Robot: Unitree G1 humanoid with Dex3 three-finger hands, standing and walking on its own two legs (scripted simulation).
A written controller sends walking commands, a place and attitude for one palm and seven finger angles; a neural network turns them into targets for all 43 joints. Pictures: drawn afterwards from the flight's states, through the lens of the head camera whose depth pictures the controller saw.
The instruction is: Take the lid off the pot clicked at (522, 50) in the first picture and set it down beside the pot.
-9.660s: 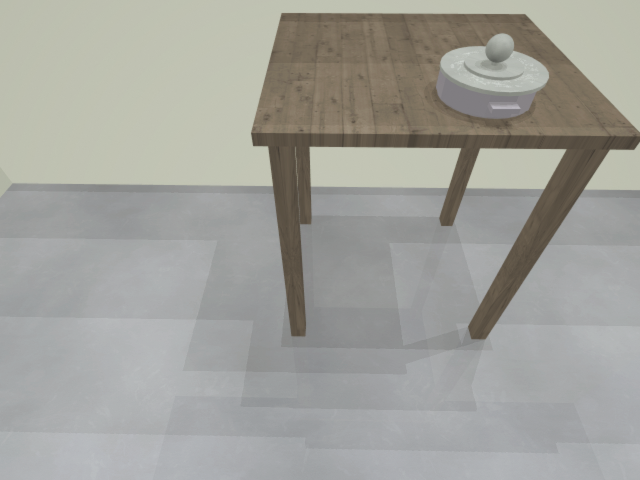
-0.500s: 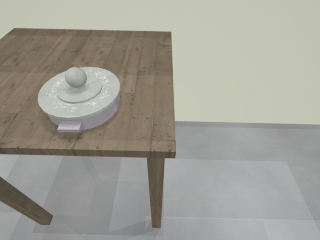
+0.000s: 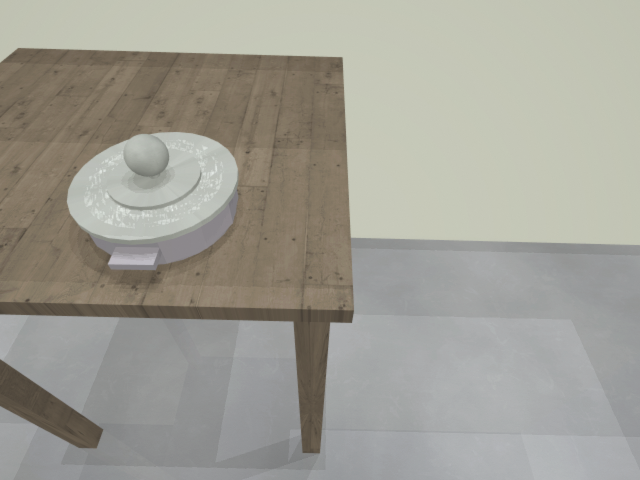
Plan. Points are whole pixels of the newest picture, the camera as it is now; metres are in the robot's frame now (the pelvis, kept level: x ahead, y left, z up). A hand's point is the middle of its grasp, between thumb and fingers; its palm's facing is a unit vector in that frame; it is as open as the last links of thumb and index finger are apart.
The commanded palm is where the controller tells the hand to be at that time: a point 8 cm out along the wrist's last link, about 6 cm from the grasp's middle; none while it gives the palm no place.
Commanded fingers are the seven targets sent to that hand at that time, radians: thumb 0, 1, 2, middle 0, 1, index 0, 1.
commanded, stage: look again from close up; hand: left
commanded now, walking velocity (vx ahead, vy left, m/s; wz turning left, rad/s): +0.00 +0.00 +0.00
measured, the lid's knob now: (146, 155) +0.44 +0.25 +0.18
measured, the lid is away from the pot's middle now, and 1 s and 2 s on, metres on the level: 0.00 0.00 0.00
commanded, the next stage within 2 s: shuffle to correct the standing spot in 0.38 s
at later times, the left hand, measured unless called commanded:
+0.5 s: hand out of the picture -0.01 +0.17 -0.17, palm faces +0.06 -0.98 -0.20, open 7.4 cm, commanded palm none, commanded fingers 0.00 0.90 0.90 -0.20 -0.30 -0.20 -0.30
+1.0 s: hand out of the picture -0.02 +0.26 -0.16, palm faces +0.08 -0.94 -0.33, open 7.4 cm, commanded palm none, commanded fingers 0.00 0.90 0.90 -0.20 -0.30 -0.20 -0.30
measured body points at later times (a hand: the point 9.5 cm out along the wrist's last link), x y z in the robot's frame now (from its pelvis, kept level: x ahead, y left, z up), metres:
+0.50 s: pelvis -0.01 +0.00 +0.00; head +0.00 +0.00 +0.45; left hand -0.01 +0.22 -0.16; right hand +0.00 -0.23 -0.16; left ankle -0.01 +0.15 -0.73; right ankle -0.07 -0.10 -0.73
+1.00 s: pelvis -0.07 +0.04 -0.01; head -0.03 +0.02 +0.44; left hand -0.02 +0.31 -0.14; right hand +0.01 -0.19 -0.16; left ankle -0.01 +0.15 -0.73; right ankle -0.12 -0.04 -0.68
